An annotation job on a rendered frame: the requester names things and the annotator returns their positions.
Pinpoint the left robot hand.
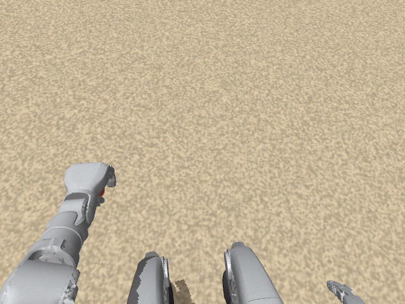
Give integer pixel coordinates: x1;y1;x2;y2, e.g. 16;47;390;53
64;162;116;206

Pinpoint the left robot arm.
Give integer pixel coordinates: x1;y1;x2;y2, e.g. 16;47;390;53
0;189;98;304

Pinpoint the right robot hand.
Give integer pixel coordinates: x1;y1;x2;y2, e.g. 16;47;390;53
327;281;365;304

